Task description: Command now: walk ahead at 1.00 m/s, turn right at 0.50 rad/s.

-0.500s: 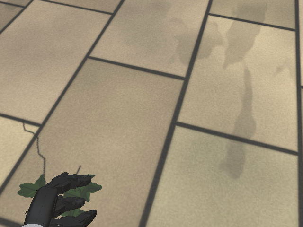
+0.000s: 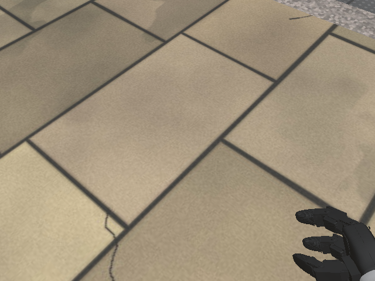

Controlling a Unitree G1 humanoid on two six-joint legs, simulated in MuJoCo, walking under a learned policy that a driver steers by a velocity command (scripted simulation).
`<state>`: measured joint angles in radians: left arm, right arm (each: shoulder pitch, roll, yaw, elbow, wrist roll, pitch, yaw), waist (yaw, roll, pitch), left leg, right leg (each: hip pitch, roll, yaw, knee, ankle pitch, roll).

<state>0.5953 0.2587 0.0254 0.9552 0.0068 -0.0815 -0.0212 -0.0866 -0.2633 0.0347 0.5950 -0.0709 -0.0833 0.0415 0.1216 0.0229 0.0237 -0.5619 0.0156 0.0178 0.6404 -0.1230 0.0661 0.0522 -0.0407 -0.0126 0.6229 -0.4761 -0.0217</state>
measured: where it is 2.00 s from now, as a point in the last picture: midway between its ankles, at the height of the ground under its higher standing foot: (256, 213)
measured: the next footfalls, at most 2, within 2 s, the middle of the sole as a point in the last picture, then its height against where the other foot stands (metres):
right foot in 0.40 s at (249, 249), level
left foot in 0.80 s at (254, 183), level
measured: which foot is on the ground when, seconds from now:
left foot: down 0.00-0.40, up 0.42-0.78, down 0.80-1.00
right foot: up 0.00-0.38, down 0.40-0.80, up 0.82-1.00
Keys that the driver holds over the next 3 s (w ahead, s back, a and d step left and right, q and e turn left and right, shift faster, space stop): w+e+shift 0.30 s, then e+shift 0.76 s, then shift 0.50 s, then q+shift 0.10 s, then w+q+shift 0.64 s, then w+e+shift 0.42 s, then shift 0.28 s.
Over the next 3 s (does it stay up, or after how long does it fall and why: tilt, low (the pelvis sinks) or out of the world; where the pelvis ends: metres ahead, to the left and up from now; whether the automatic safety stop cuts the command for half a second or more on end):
stays up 1.45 -0.62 0.02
